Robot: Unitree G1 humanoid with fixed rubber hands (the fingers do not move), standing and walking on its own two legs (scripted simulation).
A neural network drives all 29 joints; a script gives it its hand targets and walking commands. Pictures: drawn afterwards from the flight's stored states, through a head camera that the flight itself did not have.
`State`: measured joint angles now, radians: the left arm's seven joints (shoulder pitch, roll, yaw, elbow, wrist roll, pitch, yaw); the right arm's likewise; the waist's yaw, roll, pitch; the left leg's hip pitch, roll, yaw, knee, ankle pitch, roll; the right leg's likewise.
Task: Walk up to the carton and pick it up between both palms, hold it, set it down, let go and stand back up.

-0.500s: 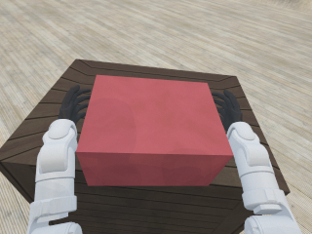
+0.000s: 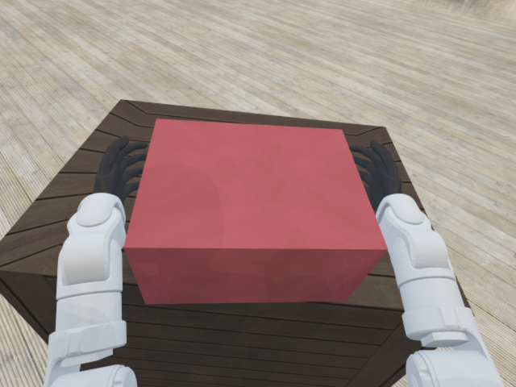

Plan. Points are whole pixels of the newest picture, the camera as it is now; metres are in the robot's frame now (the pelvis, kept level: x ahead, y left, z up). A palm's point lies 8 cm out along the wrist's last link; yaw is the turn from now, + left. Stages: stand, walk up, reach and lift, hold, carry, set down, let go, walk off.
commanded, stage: reach and lift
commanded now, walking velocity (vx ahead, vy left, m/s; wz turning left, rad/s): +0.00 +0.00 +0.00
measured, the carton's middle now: (251, 210) +0.36 +0.00 +0.12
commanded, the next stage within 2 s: hold in 0.20 s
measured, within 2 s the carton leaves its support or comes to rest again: neither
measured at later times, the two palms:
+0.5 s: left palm (105, 186) +0.35 +0.20 +0.18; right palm (386, 186) +0.35 -0.20 +0.18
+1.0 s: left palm (99, 183) +0.34 +0.21 +0.19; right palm (384, 180) +0.35 -0.19 +0.19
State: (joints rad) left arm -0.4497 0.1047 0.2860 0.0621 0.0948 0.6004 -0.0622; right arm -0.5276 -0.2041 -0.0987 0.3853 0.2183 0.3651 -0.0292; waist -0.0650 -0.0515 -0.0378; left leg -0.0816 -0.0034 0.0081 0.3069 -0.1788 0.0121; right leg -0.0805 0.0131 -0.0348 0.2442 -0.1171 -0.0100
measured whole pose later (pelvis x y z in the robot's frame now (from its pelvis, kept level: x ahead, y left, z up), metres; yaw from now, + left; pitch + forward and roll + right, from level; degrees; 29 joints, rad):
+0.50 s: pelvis +0.00 +0.00 +0.00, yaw +0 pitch -4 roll -1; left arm -0.49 0.11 0.30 0.05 0.11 0.68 -0.07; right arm -0.57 -0.22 -0.09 0.40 0.24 0.42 -0.03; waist -0.06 -0.04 -0.05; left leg -0.07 0.00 0.01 0.31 -0.18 0.01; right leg -0.07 0.01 -0.03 0.25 -0.11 -0.01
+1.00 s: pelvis -0.01 +0.00 +0.00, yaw +0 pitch -3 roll -1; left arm -0.53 0.12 0.32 0.07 0.11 0.71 -0.08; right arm -0.62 -0.21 -0.10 0.42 0.21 0.46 -0.03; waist -0.05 -0.04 -0.06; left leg -0.08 0.00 0.01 0.31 -0.17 0.01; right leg -0.08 0.01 -0.03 0.25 -0.11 -0.01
